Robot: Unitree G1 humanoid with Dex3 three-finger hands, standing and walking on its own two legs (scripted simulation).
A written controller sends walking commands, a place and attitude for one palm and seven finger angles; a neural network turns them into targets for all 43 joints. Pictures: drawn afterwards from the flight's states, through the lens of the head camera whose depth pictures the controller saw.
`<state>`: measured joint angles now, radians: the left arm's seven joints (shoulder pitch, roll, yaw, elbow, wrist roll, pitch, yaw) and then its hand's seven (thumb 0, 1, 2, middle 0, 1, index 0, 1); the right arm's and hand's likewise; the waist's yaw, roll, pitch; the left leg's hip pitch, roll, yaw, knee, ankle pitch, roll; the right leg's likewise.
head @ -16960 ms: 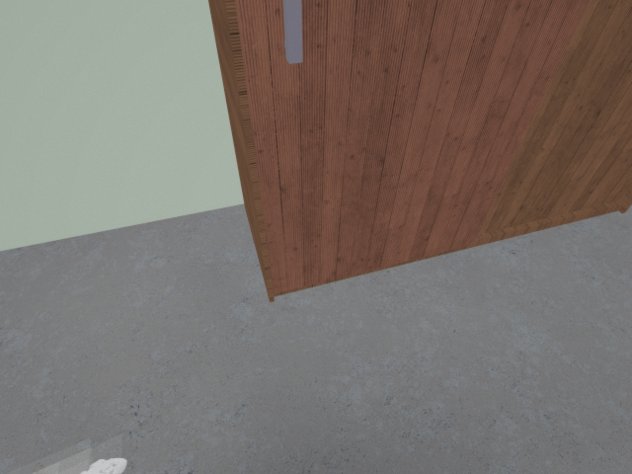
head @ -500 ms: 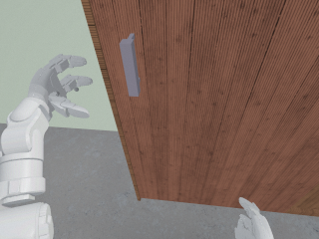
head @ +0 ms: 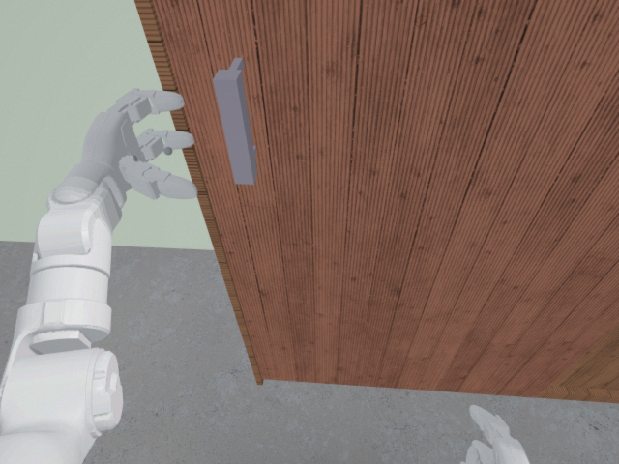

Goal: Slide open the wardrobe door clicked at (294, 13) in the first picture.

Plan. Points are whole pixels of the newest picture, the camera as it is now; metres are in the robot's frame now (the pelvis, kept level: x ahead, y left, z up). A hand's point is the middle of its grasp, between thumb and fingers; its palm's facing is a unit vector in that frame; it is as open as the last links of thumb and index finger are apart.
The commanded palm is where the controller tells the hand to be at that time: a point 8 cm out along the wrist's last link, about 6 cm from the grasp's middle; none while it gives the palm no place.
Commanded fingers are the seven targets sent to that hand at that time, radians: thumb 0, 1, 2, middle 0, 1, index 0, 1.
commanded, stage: move the hooked fingers beside the handle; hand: left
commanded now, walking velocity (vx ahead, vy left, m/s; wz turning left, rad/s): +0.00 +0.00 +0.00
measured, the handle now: (241, 122) +0.49 +0.12 +0.22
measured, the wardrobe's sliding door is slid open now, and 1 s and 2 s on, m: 0.00 0.00 0.00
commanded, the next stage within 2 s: feel for the door with the fingertips in 1.00 s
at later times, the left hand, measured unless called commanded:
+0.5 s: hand (184, 140) +0.44 +0.18 +0.22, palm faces +0.00 -1.00 -0.02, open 13.9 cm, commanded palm +0.41 +0.23 +0.22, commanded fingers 0.00 -0.50 0.30 -0.30 -1.20 -0.30 -1.20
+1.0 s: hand (180, 140) +0.43 +0.18 +0.23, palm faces -0.01 -1.00 -0.02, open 14.0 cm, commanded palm +0.41 +0.23 +0.22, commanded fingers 0.00 -0.50 0.30 -0.30 -1.20 -0.30 -1.20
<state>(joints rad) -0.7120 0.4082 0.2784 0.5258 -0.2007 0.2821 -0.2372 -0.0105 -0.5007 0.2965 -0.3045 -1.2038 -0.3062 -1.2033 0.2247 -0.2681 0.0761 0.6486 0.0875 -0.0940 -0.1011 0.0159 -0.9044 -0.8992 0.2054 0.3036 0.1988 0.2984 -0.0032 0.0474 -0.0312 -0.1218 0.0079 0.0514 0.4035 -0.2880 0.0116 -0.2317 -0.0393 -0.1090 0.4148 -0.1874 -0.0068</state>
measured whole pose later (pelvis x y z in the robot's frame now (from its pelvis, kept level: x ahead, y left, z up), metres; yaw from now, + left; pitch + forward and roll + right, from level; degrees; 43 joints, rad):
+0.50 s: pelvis +0.00 +0.00 +0.00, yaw -2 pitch +2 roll +0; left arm -0.76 0.41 0.32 0.67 -0.17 0.16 -0.23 -0.01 -0.50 0.30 -0.31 -1.21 -0.31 -1.20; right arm 0.31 -0.28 0.05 0.66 0.08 -0.09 -0.09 0.02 -0.91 -0.90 0.20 0.30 0.20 0.30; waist -0.03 0.05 -0.04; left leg -0.12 0.02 0.08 0.38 -0.28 0.01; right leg -0.25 -0.02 -0.08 0.39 -0.17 -0.01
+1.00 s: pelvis +0.00 +0.00 +0.00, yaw -1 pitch +1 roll +0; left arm -0.82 0.40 0.27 0.72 -0.18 0.17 -0.23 -0.01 -0.50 0.30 -0.30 -1.20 -0.31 -1.20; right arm 0.25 -0.27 0.07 0.64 0.08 -0.09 -0.09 0.01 -0.90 -0.90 0.21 0.30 0.20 0.30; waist -0.01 0.04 -0.04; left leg -0.14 0.01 0.06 0.39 -0.28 0.01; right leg -0.25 -0.03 -0.10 0.39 -0.17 -0.01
